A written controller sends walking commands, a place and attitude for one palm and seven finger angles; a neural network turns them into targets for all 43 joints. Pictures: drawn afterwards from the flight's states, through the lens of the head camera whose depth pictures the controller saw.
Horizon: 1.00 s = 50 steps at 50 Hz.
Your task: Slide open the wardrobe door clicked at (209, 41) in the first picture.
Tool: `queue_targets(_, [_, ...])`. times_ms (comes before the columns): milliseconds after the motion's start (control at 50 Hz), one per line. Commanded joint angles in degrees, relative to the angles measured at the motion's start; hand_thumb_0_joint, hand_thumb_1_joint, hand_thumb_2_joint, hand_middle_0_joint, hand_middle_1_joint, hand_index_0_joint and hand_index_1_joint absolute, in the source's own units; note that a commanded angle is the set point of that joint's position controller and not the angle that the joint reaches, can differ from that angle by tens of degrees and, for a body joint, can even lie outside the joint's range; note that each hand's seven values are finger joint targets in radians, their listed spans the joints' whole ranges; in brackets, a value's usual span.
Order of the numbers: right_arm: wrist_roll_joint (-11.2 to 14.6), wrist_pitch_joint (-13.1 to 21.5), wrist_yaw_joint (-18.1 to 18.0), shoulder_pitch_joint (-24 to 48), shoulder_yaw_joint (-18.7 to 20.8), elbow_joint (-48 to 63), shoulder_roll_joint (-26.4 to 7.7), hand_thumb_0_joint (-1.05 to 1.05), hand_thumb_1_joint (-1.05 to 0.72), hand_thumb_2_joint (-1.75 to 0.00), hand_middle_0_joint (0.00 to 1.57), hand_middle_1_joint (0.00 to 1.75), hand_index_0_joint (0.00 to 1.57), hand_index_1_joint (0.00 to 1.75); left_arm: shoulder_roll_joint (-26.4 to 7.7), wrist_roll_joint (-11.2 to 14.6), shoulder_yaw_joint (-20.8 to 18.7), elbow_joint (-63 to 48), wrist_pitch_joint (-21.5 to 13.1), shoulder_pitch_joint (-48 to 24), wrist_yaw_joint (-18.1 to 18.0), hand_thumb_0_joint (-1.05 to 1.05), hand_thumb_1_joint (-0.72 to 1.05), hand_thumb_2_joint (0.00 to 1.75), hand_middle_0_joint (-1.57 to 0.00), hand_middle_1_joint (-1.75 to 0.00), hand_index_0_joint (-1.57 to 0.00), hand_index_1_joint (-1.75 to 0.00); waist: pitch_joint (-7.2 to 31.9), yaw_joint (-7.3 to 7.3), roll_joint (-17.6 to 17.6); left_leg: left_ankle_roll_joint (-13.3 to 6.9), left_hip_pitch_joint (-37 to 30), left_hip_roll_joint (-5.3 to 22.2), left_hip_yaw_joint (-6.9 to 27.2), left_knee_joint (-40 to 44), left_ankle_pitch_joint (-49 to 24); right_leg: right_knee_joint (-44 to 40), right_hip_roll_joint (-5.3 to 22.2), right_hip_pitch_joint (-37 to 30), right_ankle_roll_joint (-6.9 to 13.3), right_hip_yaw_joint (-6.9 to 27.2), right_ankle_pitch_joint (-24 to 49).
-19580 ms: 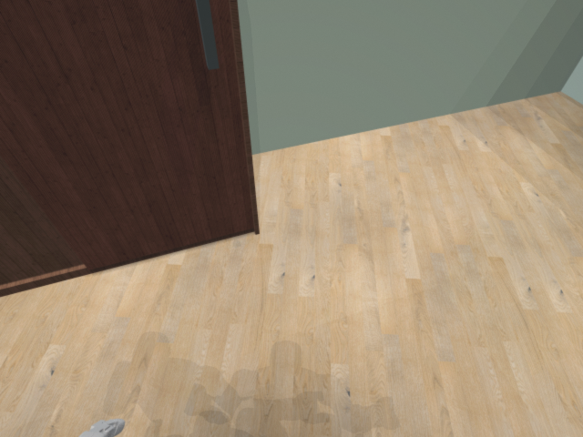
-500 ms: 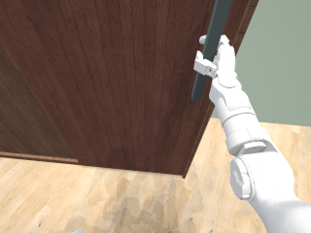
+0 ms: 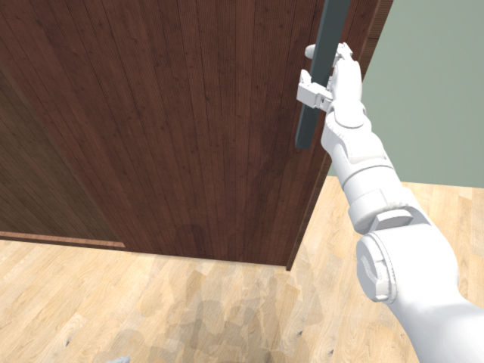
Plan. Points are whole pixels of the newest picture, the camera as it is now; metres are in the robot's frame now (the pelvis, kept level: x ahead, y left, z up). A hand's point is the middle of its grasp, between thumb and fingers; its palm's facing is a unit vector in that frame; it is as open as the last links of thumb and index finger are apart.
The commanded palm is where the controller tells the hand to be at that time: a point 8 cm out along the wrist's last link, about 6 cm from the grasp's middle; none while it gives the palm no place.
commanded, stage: step sideways, sliding the door along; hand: right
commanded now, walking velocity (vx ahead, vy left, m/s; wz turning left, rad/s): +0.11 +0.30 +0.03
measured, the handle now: (316, 72) +0.55 -0.06 +0.20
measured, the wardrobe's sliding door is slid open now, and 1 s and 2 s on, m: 0.00 0.01 0.12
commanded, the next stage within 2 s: none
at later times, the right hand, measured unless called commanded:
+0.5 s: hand (304, 92) +0.49 -0.04 +0.20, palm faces +0.01 +1.00 -0.10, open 6.6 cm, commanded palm +0.47 -0.03 +0.21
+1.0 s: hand (294, 90) +0.50 -0.02 +0.19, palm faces +0.25 +0.96 -0.13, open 6.8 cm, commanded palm +0.47 +0.01 +0.21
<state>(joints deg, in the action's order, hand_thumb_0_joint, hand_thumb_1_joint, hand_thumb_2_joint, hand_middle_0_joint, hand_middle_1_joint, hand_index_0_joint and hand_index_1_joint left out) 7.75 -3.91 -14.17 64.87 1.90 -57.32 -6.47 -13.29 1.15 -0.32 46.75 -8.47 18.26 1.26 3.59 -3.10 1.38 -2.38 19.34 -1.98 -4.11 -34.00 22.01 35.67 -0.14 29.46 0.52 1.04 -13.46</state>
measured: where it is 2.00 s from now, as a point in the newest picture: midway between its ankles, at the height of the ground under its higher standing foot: (209, 361)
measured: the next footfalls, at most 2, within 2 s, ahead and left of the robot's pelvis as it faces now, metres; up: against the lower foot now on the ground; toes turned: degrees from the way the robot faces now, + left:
left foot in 0.64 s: +0.11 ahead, +0.22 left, +0.00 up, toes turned +2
right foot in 1.06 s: +0.08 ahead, +0.00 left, +0.00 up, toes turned -16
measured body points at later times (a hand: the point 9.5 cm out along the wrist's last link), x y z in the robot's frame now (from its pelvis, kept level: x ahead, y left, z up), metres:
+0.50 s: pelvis +0.00 +0.04 +0.00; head +0.07 +0.06 +0.44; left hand +0.11 +0.29 -0.14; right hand +0.49 -0.09 +0.21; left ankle -0.03 +0.12 -0.69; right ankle +0.03 -0.10 -0.72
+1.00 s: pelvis +0.08 +0.16 +0.01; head +0.18 +0.17 +0.44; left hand +0.32 +0.34 -0.12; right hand +0.48 -0.07 +0.20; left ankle +0.09 +0.24 -0.72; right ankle +0.04 -0.02 -0.69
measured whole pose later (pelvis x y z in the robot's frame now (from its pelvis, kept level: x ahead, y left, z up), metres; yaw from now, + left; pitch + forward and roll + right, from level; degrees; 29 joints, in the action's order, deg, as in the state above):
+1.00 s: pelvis +0.08 +0.16 +0.01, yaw -8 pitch -1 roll -2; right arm 6.6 -1.8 -8.0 45.0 0.7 -19.5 -10.3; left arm -14.8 4.1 -1.8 37.2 -5.6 3.6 -3.0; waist -13.5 5.7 3.6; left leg -2.8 15.4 1.1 -4.7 -34.8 18.3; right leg 46.3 4.8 19.8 -2.1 0.9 -24.1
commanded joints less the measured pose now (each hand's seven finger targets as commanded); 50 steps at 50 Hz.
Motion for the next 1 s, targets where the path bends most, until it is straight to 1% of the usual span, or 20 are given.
queue_targets(0, [-2.92,10.25,8.16,31.43,-0.66,19.08,-7.46,0.0,-0.9,-0.9,0.45,1.4,0.45,1.4,-9.08,0.79,-2.54,-7.3,0.34,0.2,-4.11,0.0,0.9,0.9,-0.2,-0.3,-0.2,-0.3,21.33,-1.99,-2.12,4.13,1.87,1.35,2.98,2.98,-20.44,-0.9,5.39,-24.98,3.3,0.68,17.5])
queue_targets(40, [-1.34,12.02,10.26,32.71,-4.4,23.84,-2.91,0.0,-0.9,-0.9,0.45,1.4,0.45,1.4,-7.41,1.46,-1.9,-9.26,0.24,-2.28,-4.63,0.0,0.9,0.9,-0.2,-0.3,-0.2,-0.3,22.03,-2.38,3.71,4.14,2.71,0.45,2.93,-1.02,-18.3,-1.21,8.4,-29.85,3.94,2.9,21.64])
queue_targets(160, [-0.04,12.93,11.72,31.86,-1.41,28.38,-8.71,0.0,-0.9,-0.9,0.45,1.4,0.45,1.4,-8.38,1.22,-1.96,-10.27,0.26,-5.08,-5.57,0.0,0.9,0.9,-0.2,-0.3,-0.2,-0.3,20.24,-1.18,6.12,2.22,0.86,0.23,4.85,-4.4,-4.34,-3.0,17.15,-33.31,7.48,11.75,31.41])
queue_targets(240, [-0.69,11.77,11.71,29.18,-1.24,28.15,-9.1,0.0,-0.9,-0.9,0.45,1.4,0.45,1.4,-8.64,1.96,-1.75,-10.82,0.98,-5.91,-5.73,0.0,0.9,0.9,-0.2,-0.3,-0.2,-0.3,20.71,-0.37,-1.02,0.75,-12.14,4.06,6.73,5.92,-21.28,2.56,12.36,-25.41,4.49,3.93,26.36])
queue_targets(300, [-1.69,11.16,11.13,29.6,0.34,26.78,-10.3,0.0,-0.9,-0.9,0.45,1.4,0.45,1.4,-7.96,2.4,-1.39,-10.94,1.5,-9.56,-6.54,0.0,0.9,0.9,-0.2,-0.3,-0.2,-0.3,16.94,1.46,-13.07,-3.51,-24.98,12.41,14.13,7.03,-46.43,10.67,4.2,-8.5,0.46,-3.0,-2.98])
queue_targets(360, [-1.49,12.2,11.61,30.18,-4.03,28.23,-4.5,0.0,-0.9,-0.9,0.45,1.4,0.45,1.4,-7.3,1.57,-1.05,-9.91,1.38,-8.61,-7.19,0.0,0.9,0.9,-0.2,-0.3,-0.2,-0.3,15.37,0.68,-4.83,-2.84,-23.77,11.07,9.25,-2.37,-53.13,-1.4,4.68,-14.57,1.19,-3.61,0.88])
queue_targets(400, [-0.1,12.87,12.54,29.93,-6.89,31.48,-0.94,0.0,-0.9,-0.9,0.45,1.4,0.45,1.4,-9.99,1.56,-2.46,-10.04,1.44,-7.05,-6.45,0.0,0.9,0.9,-0.2,-0.3,-0.2,-0.3,20.75,-1.04,10.45,4.38,4.46,1.5,3.24,-22.08,-25.6,-4.19,18.29,-44.63,9.61,12.74,47.03])
queue_targets(420, [0.83,12.96,13.67,30.34,-10.29,32.83,3.17,0.0,-0.9,-0.9,0.45,1.4,0.45,1.4,-7.34,1.18,-1.45,-9.66,1.61,-8.04,-5.15,0.0,0.9,0.9,-0.2,-0.3,-0.2,-0.3,19.73,-0.91,12.0,2.9,14.54,0.51,7.8,-27.11,6.12,-4.76,25.41,-50.44,12.58,21.48,57.14])
queue_targets(440, [0.1,12.76,13.97,32.2,-10.94,34.94,3.68,0.0,-0.9,-0.9,0.45,1.4,0.45,1.4,-7.06,1.34,-1.4,-10.11,1.53,-9.76,-4.39,0.0,0.9,0.9,-0.2,-0.3,-0.2,-0.3,17.09,0.23,7.61,0.89,16.39,4.24,12.22,-25.34,9.47,-4.59,27.2,-49.02,13.01,21.61,50.29])
queue_targets(500, [-0.5,12.0,12.88,31.66,-11.04,37.96,2.87,0.0,-0.9,-0.9,0.45,1.4,0.45,1.4,-8.22,2.43,-2.12,-11.22,1.99,-9.37,-4.23,0.0,0.9,0.9,-0.2,-0.3,-0.2,-0.3,18.11,0.07,2.86,0.28,6.0,4.07,8.12,-10.98,2.54,-3.87,22.92,-41.8,9.92,13.66,39.63])
queue_targets(600, [-1.76,12.48,12.58,28.03,-12.63,42.07,3.3,0.0,-0.9,-0.9,0.45,1.4,0.45,1.4,-8.89,2.84,-2.5,-13.8,1.51,-12.61,-4.62,0.0,0.9,0.9,-0.2,-0.3,-0.2,-0.3,17.62,0.68,8.59,1.02,-12.8,2.13,-0.04,1.53,-13.05,-1.7,15.06,-26.04,3.99,0.84,23.25])
queue_targets(660, [-2.97,11.77,11.35,22.86,-10.95,43.39,-0.06,0.0,-0.9,-0.9,0.45,1.4,0.45,1.4,-6.94,3.5,-2.82,-13.63,2.18,-12.2,-5.13,0.0,0.9,0.9,-0.2,-0.3,-0.2,-0.3,19.83,1.86,-8.33,-3.25,-20.83,10.69,8.21,4.25,-38.46,11.57,5.97,-16.94,-1.13,-3.49,14.75])
queue_targets(700, [-2.85,11.99,11.15,22.94,-10.52,45.77,-0.55,0.0,-0.9,-0.9,0.45,1.4,0.45,1.4,-5.73,3.0,-2.81,-12.67,1.74,-14.2,-5.99,0.0,0.9,0.9,-0.2,-0.3,-0.2,-0.3,18.1,1.68,-13.4,-6.16,-24.07,15.07,10.78,2.14,-57.95,11.44,3.15,-10.34,-1.9,-2.89,-10.58])
queue_targets(740, [-2.7,12.6,11.4,23.09,-13.36,51.43,2.21,0.0,-0.9,-0.9,0.45,1.4,0.45,1.4,-5.08,2.3,-2.14,-12.86,1.42,-14.68,-6.21,0.0,0.9,0.9,-0.2,-0.3,-0.2,-0.3,20.98,0.96,-4.03,-1.06,-18.95,11.18,3.82,-6.95,-57.51,-4.82,7.32,-23.17,-0.31,-3.11,14.84])
queue_targets(780, [-1.11,12.87,12.75,20.77,-17.27,53.65,7.51,0.0,-0.9,-0.9,0.45,1.4,0.45,1.4,-5.75,2.19,-2.54,-14.63,1.31,-14.07,-4.24,0.0,0.9,0.9,-0.2,-0.3,-0.2,-0.3,22.82,0.89,11.16,3.65,4.19,3.27,2.96,-11.07,-10.36,-2.77,19.24,-46.4,6.3,8.46,60.74])
queue_targets(820, [-1.82,12.71,12.69,18.03,-16.61,55.42,6.56,0.0,-0.9,-0.9,0.45,1.4,0.45,1.4,-5.28,2.19,-2.4,-15.76,0.59,-14.72,-3.16,0.0,0.9,0.9,-0.2,-0.3,-0.2,-0.3,19.32,1.88,14.62,1.38,6.4,3.77,5.56,-6.84,1.51,0.84,20.67,-48.45,6.72,4.94,63.04])
queue_targets(860, [-3.24,12.3,12.44,15.04,-15.35,60.08,4.06,0.0,-0.9,-0.9,0.45,1.4,0.45,1.4,-5.98,2.81,-2.37,-17.68,0.22,-15.36,-2.89,0.0,0.9,0.9,-0.2,-0.3,-0.2,-0.3,22.56,3.39,5.06,0.92,-10.46,3.85,4.62,7.59,-24.43,9.22,14.49,-38.94,2.3,-1.11,51.26])
queue_targets(900, [-4.21,10.85,12.08,11.63,-14.66,59.47,2.18,0.0,-0.9,-0.9,0.45,1.4,0.45,1.4,-4.9,3.05,-3.05,-18.27,0.06,-17.58,-4.38,0.0,0.9,0.9,-0.2,-0.3,-0.2,-0.3,21.54,3.29,-17.23,-2.58,-28.71,14.47,13.31,4.26,-69.41,17.45,3.36,-13.14,-2.47,-3.97,-3.39])
queue_targets(940, [-4.23,11.34,11.96,10.57,-17.3,64.44,4.51,0.0,-0.9,-0.9,0.45,1.4,0.45,1.4,-3.33,2.79,-2.28,-18.4,-0.54,-18.4,-5.18,0.0,0.9,0.9,-0.2,-0.3,-0.2,-0.3,17.91,4.66,-13.7,-1.74,-32.79,17.3,17.4,0.18,-80.96,14.7,1.29,-3.58,-1.59,-0.88,-17.64])
queue_targets(980, [-3.8,12.24,11.4,11.02,-19.61,70.63,6.14,0.0,-0.9,-0.9,0.45,1.4,0.45,1.4,-2.49,2.34,-1.37,-18.03,-0.81,-18.64,-5.19,0.0,0.9,0.9,-0.2,-0.3,-0.2,-0.3,20.47,3.86,-9.37,-2.57,-33.76,16.23,15.05,-4.13,-79.19,1.49,3.34,-8.13,-1.07,-2.51,-6.37])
